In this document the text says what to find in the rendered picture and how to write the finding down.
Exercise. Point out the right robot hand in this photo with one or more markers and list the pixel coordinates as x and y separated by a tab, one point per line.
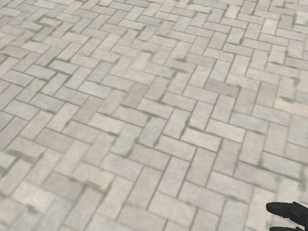
294	211

